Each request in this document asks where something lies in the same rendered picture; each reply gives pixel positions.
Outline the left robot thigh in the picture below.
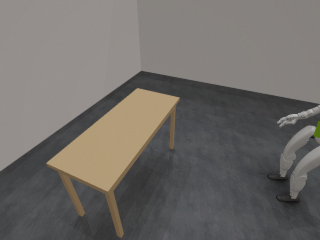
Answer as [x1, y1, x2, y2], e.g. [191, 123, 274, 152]
[292, 146, 320, 179]

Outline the right robot hand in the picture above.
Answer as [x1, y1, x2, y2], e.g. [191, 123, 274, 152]
[277, 114, 300, 127]

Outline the table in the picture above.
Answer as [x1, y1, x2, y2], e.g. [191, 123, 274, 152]
[46, 88, 180, 238]

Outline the robot right forearm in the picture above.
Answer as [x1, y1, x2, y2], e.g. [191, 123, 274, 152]
[298, 105, 320, 120]

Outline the right robot shin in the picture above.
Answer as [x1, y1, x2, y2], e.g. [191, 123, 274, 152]
[279, 153, 294, 177]

